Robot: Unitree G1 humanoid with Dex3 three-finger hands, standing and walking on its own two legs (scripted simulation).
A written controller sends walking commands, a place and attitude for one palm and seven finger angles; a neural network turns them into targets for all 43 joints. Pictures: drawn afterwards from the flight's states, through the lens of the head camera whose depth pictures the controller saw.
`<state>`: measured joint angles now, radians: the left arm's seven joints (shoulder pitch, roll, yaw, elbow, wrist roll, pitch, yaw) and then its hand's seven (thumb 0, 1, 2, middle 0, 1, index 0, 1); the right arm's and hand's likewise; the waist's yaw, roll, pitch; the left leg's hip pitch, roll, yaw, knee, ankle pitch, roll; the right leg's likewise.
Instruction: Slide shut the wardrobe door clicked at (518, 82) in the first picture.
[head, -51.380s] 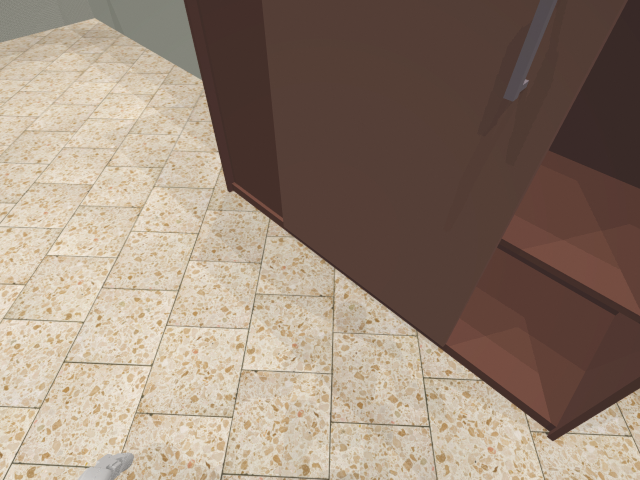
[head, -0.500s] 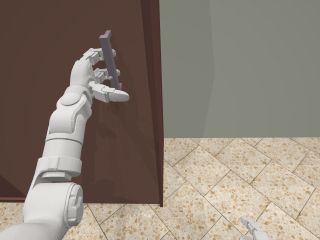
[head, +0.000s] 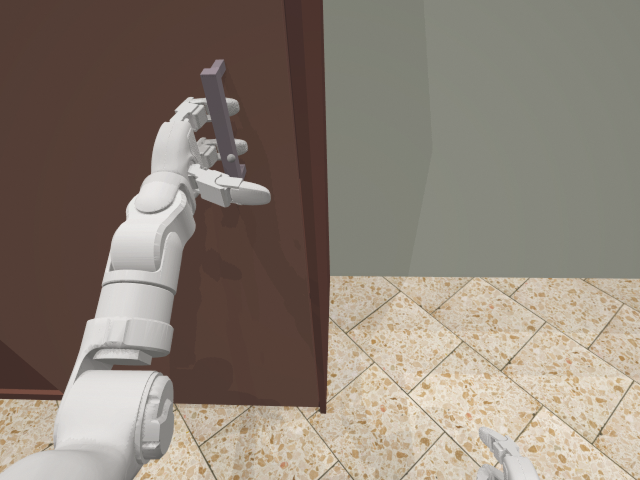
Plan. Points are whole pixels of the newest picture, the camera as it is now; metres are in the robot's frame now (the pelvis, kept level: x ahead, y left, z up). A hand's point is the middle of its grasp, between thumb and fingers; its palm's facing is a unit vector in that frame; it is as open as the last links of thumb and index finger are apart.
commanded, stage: slide the fingers in behind the handle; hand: left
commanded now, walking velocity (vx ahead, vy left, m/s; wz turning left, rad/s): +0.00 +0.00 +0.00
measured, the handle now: (228, 131) +0.48 +0.14 +0.23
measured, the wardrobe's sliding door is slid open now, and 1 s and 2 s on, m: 0.00 0.00 0.00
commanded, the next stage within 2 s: grip the handle and tug to test in 0.52 s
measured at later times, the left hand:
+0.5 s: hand (234, 159) +0.42 +0.12 +0.23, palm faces +0.02 -1.00 -0.01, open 14.4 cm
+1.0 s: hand (234, 157) +0.42 +0.12 +0.23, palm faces +0.04 -1.00 -0.01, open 11.1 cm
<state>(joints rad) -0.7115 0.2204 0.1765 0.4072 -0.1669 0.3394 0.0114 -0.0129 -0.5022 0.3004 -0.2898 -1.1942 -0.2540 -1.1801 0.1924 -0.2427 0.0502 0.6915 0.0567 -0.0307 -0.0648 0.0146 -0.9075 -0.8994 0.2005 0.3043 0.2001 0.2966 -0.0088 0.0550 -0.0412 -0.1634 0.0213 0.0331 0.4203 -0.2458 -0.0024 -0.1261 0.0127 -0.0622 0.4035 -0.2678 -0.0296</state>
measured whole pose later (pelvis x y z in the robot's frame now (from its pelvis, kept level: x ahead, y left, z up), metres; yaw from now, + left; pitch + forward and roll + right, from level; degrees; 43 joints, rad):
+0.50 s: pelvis +0.00 +0.00 +0.00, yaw -1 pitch -1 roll +0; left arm -0.66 0.21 0.18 0.34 -0.17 0.36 0.02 -0.01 -0.50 0.30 -0.27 -1.19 -0.23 -1.15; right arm 0.19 -0.24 0.05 0.68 0.05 -0.02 -0.06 0.02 -0.91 -0.90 0.20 0.30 0.20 0.30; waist -0.02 0.05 -0.05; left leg -0.15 0.02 0.05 0.41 -0.25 0.00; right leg -0.12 0.01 -0.04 0.40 -0.27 -0.02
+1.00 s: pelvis +0.01 +0.01 +0.00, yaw -1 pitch +0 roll +0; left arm -0.63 0.19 0.17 0.26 -0.16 0.40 0.04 -0.01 0.00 0.51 -0.31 -1.23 -0.26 -1.22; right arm 0.17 -0.24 0.05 0.66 0.05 0.01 -0.05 0.01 -0.91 -0.90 0.20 0.30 0.20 0.30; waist -0.01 0.06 -0.05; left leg -0.14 0.02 0.05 0.41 -0.26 0.00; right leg -0.11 0.01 -0.04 0.39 -0.27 -0.02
